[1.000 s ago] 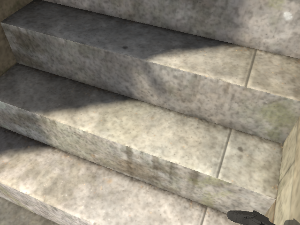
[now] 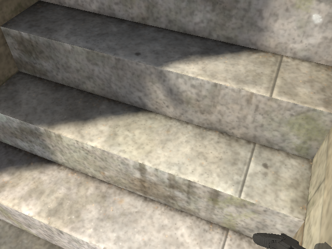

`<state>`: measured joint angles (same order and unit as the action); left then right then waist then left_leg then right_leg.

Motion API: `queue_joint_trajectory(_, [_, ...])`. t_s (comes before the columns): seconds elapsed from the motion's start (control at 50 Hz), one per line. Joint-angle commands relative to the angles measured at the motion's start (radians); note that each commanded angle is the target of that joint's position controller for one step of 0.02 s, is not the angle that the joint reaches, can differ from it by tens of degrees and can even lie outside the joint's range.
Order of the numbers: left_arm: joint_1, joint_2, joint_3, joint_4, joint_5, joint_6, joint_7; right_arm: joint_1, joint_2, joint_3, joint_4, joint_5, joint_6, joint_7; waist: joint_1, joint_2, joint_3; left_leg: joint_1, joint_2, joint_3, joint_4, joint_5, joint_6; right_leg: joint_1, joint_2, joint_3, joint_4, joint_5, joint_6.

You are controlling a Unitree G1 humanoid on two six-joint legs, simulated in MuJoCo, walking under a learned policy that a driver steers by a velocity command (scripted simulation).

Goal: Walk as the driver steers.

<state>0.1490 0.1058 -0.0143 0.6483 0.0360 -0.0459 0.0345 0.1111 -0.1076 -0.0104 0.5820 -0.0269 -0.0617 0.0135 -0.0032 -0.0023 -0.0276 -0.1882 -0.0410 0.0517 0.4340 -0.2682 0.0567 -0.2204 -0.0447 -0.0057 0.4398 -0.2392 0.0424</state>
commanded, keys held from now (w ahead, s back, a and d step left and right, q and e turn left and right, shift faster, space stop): w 0.50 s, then no key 0.50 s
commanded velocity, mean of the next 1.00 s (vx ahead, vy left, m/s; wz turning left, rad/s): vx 0.35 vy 0.00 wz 0.00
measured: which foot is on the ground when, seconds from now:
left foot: down 0.00-1.00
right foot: down 0.00-1.00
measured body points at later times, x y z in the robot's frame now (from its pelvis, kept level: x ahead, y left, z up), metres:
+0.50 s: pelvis +0.00 +0.00 +0.00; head +0.00 +0.01 +0.45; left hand +0.17 +0.20 -0.10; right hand +0.21 -0.19 -0.07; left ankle -0.02 +0.08 -0.74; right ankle -0.01 -0.14 -0.74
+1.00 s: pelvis -0.01 +0.01 +0.00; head +0.00 +0.01 +0.45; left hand +0.11 +0.22 -0.12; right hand +0.15 -0.20 -0.10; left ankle -0.02 +0.08 -0.74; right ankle -0.01 -0.14 -0.74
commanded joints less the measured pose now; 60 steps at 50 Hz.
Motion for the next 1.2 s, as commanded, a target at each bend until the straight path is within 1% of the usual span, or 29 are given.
queue_joint_trajectory(0.02, [-0.057,0.054,0.014,-0.084,0.000,-0.017,0.001,-0.079,-0.054,-0.014,-0.095,0.000,-0.020,-0.001,0.001,0.000,-0.077,0.029,0.106,-0.093,-0.065,0.292,-0.005,0.021,-0.034,0.030,-0.044,0.151,-0.003])
queue_joint_trajectory(0.2, [-0.054,0.055,0.015,-0.080,0.000,-0.017,0.000,-0.080,-0.054,-0.014,-0.095,0.000,-0.021,0.000,0.002,0.002,-0.076,0.023,0.107,-0.096,-0.072,0.275,-0.004,0.023,-0.033,0.028,-0.047,0.145,-0.001])
queue_joint_trajectory(0.22, [-0.049,0.061,0.017,-0.078,-0.001,-0.017,0.000,-0.077,-0.055,-0.016,-0.094,0.003,-0.021,0.001,0.000,0.002,-0.079,0.026,0.105,-0.096,-0.068,0.264,-0.001,0.022,-0.031,0.026,-0.040,0.135,-0.001])
queue_joint_trajectory(0.3, [-0.049,0.058,0.016,-0.079,-0.001,-0.016,-0.001,-0.080,-0.054,-0.015,-0.096,0.001,-0.021,0.002,0.002,0.004,-0.068,0.012,0.106,-0.099,-0.073,0.243,0.001,0.018,-0.030,0.024,-0.039,0.125,-0.001])
queue_joint_trajectory(0.46, [-0.043,0.058,0.015,-0.078,-0.002,-0.015,0.000,-0.079,-0.055,-0.015,-0.097,0.001,-0.022,0.001,0.002,0.006,-0.072,0.018,0.106,-0.100,-0.067,0.273,0.003,0.017,-0.029,0.021,-0.033,0.132,0.001])
queue_joint_trajectory(0.48, [-0.038,0.073,0.024,-0.071,-0.009,-0.014,-0.002,-0.048,-0.075,-0.025,-0.088,0.011,-0.025,0.003,-0.005,0.004,-0.070,0.038,0.099,-0.103,-0.063,0.248,-0.006,-0.001,-0.018,0.019,-0.016,0.119,-0.003])
queue_joint_trajectory(0.5, [-0.035,0.069,0.023,-0.071,-0.009,-0.014,-0.003,-0.049,-0.076,-0.025,-0.087,0.010,-0.026,0.004,-0.002,0.015,-0.067,0.029,0.102,-0.106,-0.068,0.235,-0.006,-0.001,-0.017,0.015,-0.014,0.111,-0.003])
queue_joint_trajectory(0.54, [-0.023,0.066,0.024,-0.062,-0.008,-0.012,-0.004,-0.045,-0.062,-0.022,-0.085,0.007,-0.026,0.003,0.002,0.006,-0.051,0.022,0.102,-0.099,-0.059,0.296,-0.011,0.003,-0.027,0.024,-0.021,0.145,-0.001])
queue_joint_trajectory(0.6, [-0.001,0.069,0.030,-0.048,-0.008,-0.009,-0.003,-0.019,-0.068,-0.028,-0.076,0.007,-0.023,0.000,0.003,0.005,-0.064,0.043,0.104,-0.093,-0.036,0.366,-0.013,0.007,-0.028,0.023,-0.011,0.165,-0.001])
queue_joint_trajectory(0.76, [0.032,0.078,0.041,-0.020,-0.005,0.003,-0.003,0.025,-0.072,-0.037,-0.062,0.006,-0.009,-0.003,0.003,0.004,-0.037,0.026,0.101,-0.089,-0.023,0.313,-0.013,0.001,-0.030,0.023,-0.006,0.135,-0.003])
queue_joint_trajectory(0.78, [0.027,0.059,0.033,-0.025,0.001,0.002,-0.001,-0.006,-0.057,-0.030,-0.071,-0.003,-0.005,-0.004,0.009,0.007,-0.042,0.006,0.105,-0.085,-0.026,0.324,-0.003,0.019,-0.037,0.026,-0.014,0.144,-0.001])
queue_joint_trajectory(0.8, [0.028,0.064,0.034,-0.022,0.000,0.002,0.000,0.001,-0.058,-0.031,-0.071,-0.002,-0.003,-0.004,0.005,-0.002,-0.043,0.009,0.104,-0.085,-0.024,0.318,-0.002,0.018,-0.038,0.028,-0.012,0.146,-0.002])
queue_joint_trajectory(0.82, [0.045,0.088,0.046,-0.011,-0.005,0.005,0.000,0.049,-0.079,-0.041,-0.055,0.007,-0.004,-0.004,-0.001,-0.006,-0.036,0.030,0.101,-0.090,-0.017,0.304,-0.011,0.000,-0.031,0.024,-0.002,0.136,-0.004])
queue_joint_trajectory(0.84, [0.044,0.067,0.037,-0.016,0.000,0.004,0.000,0.019,-0.066,-0.035,-0.062,-0.001,-0.002,-0.005,0.007,0.005,-0.041,0.009,0.106,-0.086,-0.022,0.315,-0.002,0.017,-0.038,0.026,-0.012,0.141,-0.002])
queue_joint_trajectory(0.86, [0.058,0.090,0.048,-0.004,-0.005,0.007,0.000,0.060,-0.080,-0.043,-0.051,0.007,-0.003,-0.005,-0.001,-0.003,-0.029,0.027,0.101,-0.091,-0.016,0.295,-0.011,-0.004,-0.032,0.025,-0.001,0.128,-0.004])
queue_joint_trajectory(0.88, [0.053,0.068,0.038,-0.010,-0.001,0.007,0.001,0.030,-0.067,-0.036,-0.058,-0.001,0.000,-0.006,0.006,0.007,-0.032,0.003,0.106,-0.087,-0.023,0.300,-0.002,0.013,-0.038,0.027,-0.013,0.129,-0.003])
queue_joint_trajectory(0.9, [0.053,0.070,0.039,-0.007,-0.001,0.007,0.002,0.030,-0.064,-0.035,-0.060,-0.002,0.002,-0.005,0.004,0.000,-0.029,0.001,0.104,-0.088,-0.024,0.289,-0.001,0.011,-0.038,0.029,-0.011,0.126,-0.003])
queue_joint_trajectory(0.92, [0.071,0.093,0.050,0.004,-0.005,0.011,0.001,0.076,-0.082,-0.044,-0.044,0.007,0.000,-0.006,-0.001,-0.003,-0.017,0.019,0.102,-0.093,-0.017,0.280,-0.009,-0.008,-0.032,0.026,-0.001,0.117,-0.005])
queue_joint_trajectory(0.94, [0.067,0.070,0.041,-0.001,-0.001,0.010,0.002,0.043,-0.069,-0.038,-0.052,-0.002,0.003,-0.006,0.006,0.008,-0.025,-0.003,0.106,-0.089,-0.025,0.284,0.000,0.009,-0.038,0.028,-0.011,0.118,-0.004])
queue_joint_trajectory(0.96, [0.067,0.073,0.041,0.001,-0.001,0.011,0.002,0.043,-0.067,-0.037,-0.054,-0.002,0.005,-0.006,0.004,0.000,-0.019,-0.008,0.104,-0.090,-0.024,0.275,0.001,0.007,-0.038,0.030,-0.009,0.115,-0.005])
queue_joint_trajectory(0.98, [0.086,0.095,0.052,0.012,-0.006,0.014,0.002,0.088,-0.085,-0.045,-0.039,0.006,0.004,-0.007,-0.001,-0.002,-0.009,0.012,0.102,-0.095,-0.016,0.274,-0.008,-0.013,-0.033,0.026,0.002,0.110,-0.006])
queue_joint_trajectory(1.0, [0.096,0.092,0.053,0.015,-0.006,0.016,0.002,0.093,-0.086,-0.046,-0.035,0.006,0.004,-0.008,0.002,0.008,-0.012,0.011,0.105,-0.095,-0.016,0.280,-0.008,-0.013,-0.033,0.024,0.004,0.105,-0.005])
queue_joint_trajectory(1.02, [0.083,0.069,0.042,0.009,-0.002,0.015,0.002,0.052,-0.068,-0.037,-0.049,-0.002,0.007,-0.007,0.007,0.012,-0.014,-0.018,0.107,-0.093,-0.028,0.265,0.002,0.003,-0.038,0.029,-0.008,0.099,-0.005])
queue_joint_trajectory(1.04, [0.095,0.091,0.053,0.019,-0.006,0.018,0.003,0.089,-0.080,-0.044,-0.038,0.005,0.006,-0.008,0.001,0.001,0.001,-0.003,0.102,-0.096,-0.020,0.252,-0.007,-0.017,-0.034,0.027,0.002,0.094,-0.005])
queue_joint_trajectory(1.06, [0.057,0.075,0.047,0.005,-0.004,0.015,-0.004,0.021,-0.060,-0.034,-0.055,-0.008,0.008,-0.016,0.000,0.019,-0.015,-0.008,0.107,-0.085,-0.031,0.262,0.004,-0.011,-0.042,0.035,-0.014,0.094,-0.008])
queue_joint_trajectory(1.08, [0.051,0.076,0.047,0.005,-0.004,0.015,-0.006,0.022,-0.058,-0.032,-0.056,-0.008,0.008,-0.018,-0.002,0.009,-0.018,-0.011,0.106,-0.087,-0.033,0.252,0.006,-0.006,-0.042,0.035,-0.014,0.089,-0.007])
queue_joint_trajectory(1.12, [0.063,0.076,0.049,0.011,-0.005,0.014,-0.005,0.038,-0.071,-0.035,-0.045,-0.006,0.008,-0.019,-0.003,-0.002,-0.019,-0.007,0.109,-0.090,-0.035,0.250,0.007,-0.004,-0.041,0.035,-0.016,0.087,-0.006])
queue_joint_trajectory(1.2, [0.078,0.080,0.053,0.018,-0.005,0.017,-0.005,0.042,-0.072,-0.034,-0.037,-0.005,0.009,-0.019,-0.003,0.001,-0.005,-0.024,0.111,-0.094,-0.050,0.212,0.010,-0.008,-0.040,0.037,-0.019,0.072,-0.004])
Next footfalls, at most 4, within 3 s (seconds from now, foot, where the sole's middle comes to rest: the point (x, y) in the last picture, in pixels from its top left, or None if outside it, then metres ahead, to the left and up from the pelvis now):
none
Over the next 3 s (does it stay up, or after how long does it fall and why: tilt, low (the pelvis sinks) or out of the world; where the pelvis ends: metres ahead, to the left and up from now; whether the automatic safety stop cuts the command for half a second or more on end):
stays up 0.00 -0.02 0.00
